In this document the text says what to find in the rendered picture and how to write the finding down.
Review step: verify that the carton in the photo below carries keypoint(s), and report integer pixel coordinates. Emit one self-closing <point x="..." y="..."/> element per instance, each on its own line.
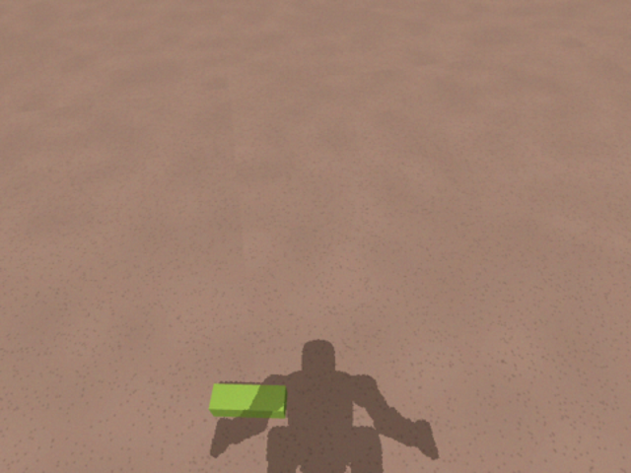
<point x="248" y="401"/>

